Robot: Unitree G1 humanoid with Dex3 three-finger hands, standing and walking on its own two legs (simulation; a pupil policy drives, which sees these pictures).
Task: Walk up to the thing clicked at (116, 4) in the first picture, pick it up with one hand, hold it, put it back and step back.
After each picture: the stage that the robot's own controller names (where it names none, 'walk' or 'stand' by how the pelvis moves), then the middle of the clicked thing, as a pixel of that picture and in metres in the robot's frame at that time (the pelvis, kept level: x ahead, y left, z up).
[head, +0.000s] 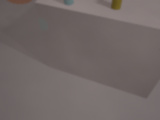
stand; out of the picture +1.00 -0.25 +0.00
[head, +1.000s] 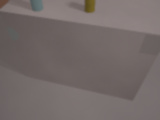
walk; (89, 1) +0.92 -0.02 +0.02
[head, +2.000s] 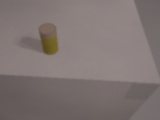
walk; (49, 39) +0.54 +0.15 +0.03
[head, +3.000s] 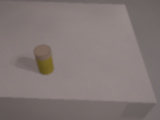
stand; (44, 60) +0.49 +0.16 +0.00
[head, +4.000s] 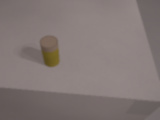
stand; (50, 52) +0.49 +0.13 +0.01
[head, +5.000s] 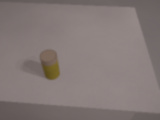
stand; (50, 65) +0.46 +0.14 +0.00
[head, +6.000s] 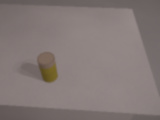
stand; (48, 67) +0.45 +0.14 +0.00
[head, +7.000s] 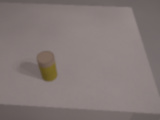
stand; (47, 66) +0.45 +0.14 +0.00
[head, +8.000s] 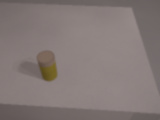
rise first; (47, 66) +0.45 +0.15 +0.00
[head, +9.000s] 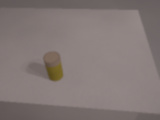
go down; (53, 66) +0.46 +0.14 +0.00
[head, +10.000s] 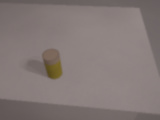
go down; (52, 64) +0.46 +0.14 +0.01
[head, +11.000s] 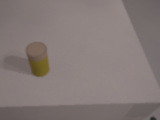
go down; (38, 60) +0.44 +0.13 +0.04
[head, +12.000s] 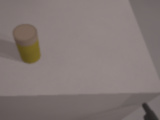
close in; (28, 45) +0.46 +0.14 +0.06
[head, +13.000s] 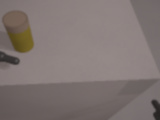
close in; (19, 33) +0.49 +0.15 +0.09
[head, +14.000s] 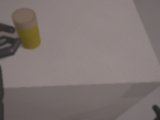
lift; (27, 30) +0.50 +0.13 +0.09
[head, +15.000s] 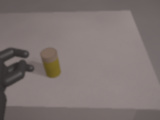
lift; (51, 63) +0.48 +0.13 +0.03
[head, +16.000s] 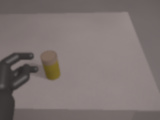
stand; (51, 65) +0.48 +0.13 +0.01
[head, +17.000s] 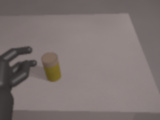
stand; (51, 67) +0.48 +0.13 +0.01
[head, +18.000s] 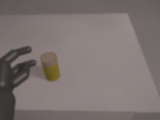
stand; (50, 67) +0.48 +0.13 +0.01
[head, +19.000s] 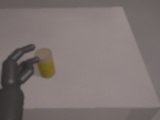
stand; (45, 63) +0.48 +0.14 +0.01
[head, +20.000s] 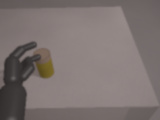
stand; (44, 63) +0.48 +0.14 +0.01
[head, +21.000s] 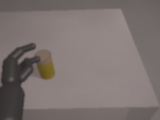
stand; (45, 65) +0.48 +0.14 +0.01
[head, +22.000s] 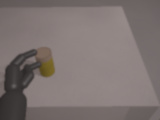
stand; (45, 62) +0.49 +0.14 +0.01
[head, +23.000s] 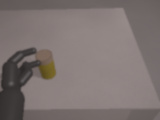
stand; (46, 65) +0.48 +0.14 +0.01
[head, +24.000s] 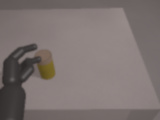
stand; (45, 65) +0.48 +0.14 +0.01
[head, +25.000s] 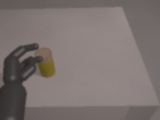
stand; (45, 63) +0.49 +0.14 +0.01
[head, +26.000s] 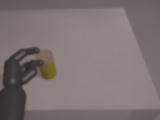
stand; (46, 65) +0.48 +0.14 +0.01
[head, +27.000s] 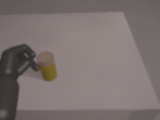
crouch; (47, 66) +0.48 +0.14 +0.01
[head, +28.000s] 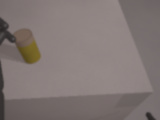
lower; (27, 47) +0.50 +0.15 +0.04
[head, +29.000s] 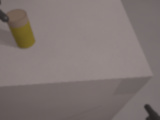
lower; (21, 29) +0.53 +0.14 +0.08
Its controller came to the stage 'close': yes
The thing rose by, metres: 0.01
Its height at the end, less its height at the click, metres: +0.00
